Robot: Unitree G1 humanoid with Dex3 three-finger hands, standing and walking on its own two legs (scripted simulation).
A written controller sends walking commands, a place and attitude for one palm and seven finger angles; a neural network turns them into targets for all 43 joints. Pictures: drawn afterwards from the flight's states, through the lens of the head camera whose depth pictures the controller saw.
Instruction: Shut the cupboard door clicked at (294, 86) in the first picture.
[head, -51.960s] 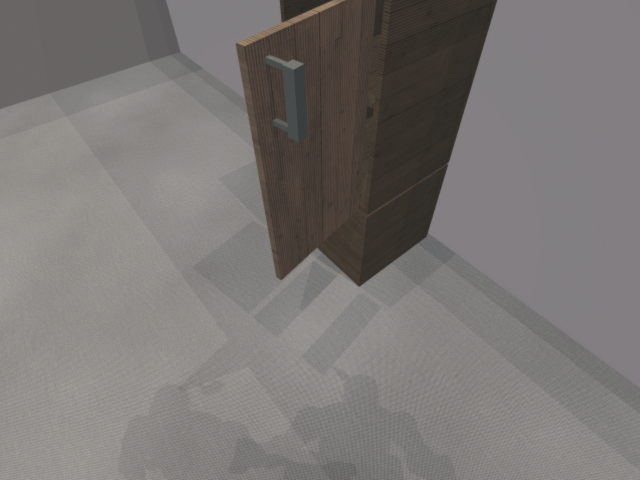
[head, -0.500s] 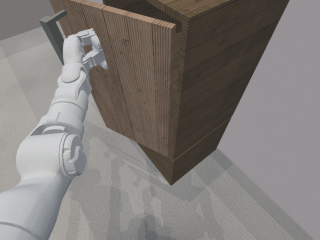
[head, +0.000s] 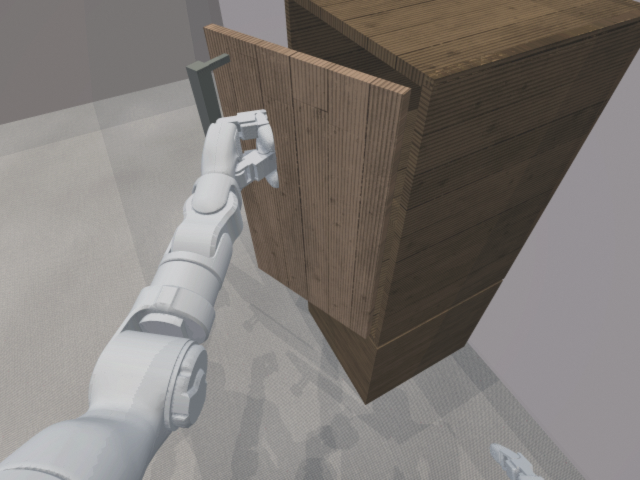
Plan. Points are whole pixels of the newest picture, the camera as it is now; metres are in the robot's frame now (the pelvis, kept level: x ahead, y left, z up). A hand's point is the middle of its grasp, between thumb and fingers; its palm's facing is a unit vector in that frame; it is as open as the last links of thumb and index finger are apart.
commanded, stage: draw the hand back to the body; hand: left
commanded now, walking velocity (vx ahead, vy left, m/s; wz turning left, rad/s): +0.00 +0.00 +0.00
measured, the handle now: (219, 100) +0.63 +0.16 +0.17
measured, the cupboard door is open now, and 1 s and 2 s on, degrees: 24 24 24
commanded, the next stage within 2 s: step back with the hand held close in 1.66 s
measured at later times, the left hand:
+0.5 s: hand (199, 217) +0.37 +0.14 +0.17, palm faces +0.02 -1.00 -0.03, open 3.1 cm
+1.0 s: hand (68, 306) +0.25 +0.23 +0.18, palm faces +0.32 -0.90 -0.29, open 4.0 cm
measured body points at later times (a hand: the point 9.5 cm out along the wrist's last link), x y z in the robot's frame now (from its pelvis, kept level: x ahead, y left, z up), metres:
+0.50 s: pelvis +0.00 +0.00 +0.01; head -0.02 -0.02 +0.46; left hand +0.36 +0.19 +0.17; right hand +0.12 -0.26 -0.10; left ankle +0.02 +0.11 -0.73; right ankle -0.04 -0.09 -0.73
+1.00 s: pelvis -0.01 +0.01 +0.02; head -0.03 -0.02 +0.46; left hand +0.23 +0.27 +0.20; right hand +0.18 -0.19 -0.09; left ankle +0.02 +0.11 -0.73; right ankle -0.04 -0.09 -0.73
